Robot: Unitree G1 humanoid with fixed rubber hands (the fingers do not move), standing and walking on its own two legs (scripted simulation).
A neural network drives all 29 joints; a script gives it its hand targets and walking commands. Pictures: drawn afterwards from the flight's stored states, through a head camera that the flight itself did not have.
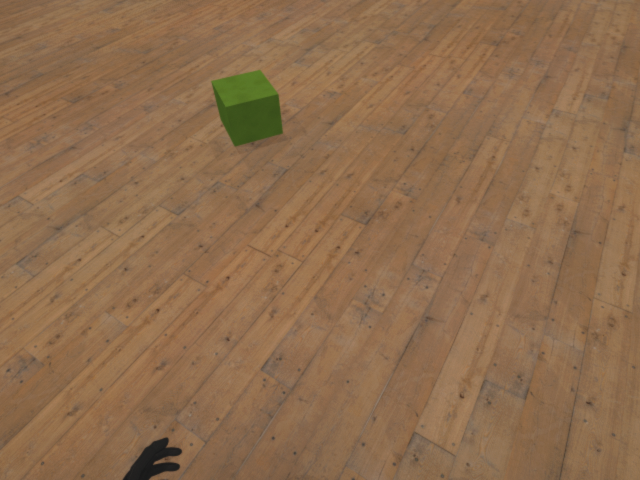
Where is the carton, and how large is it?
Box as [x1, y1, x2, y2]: [211, 70, 282, 145]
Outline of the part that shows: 260,70 211,81 221,120 234,145 282,133 278,94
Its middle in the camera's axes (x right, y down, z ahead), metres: -0.40 -0.73 +2.08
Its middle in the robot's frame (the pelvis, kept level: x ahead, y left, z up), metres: +1.95 +0.48 -0.64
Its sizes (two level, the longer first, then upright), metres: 0.286 0.271 0.228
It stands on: the floor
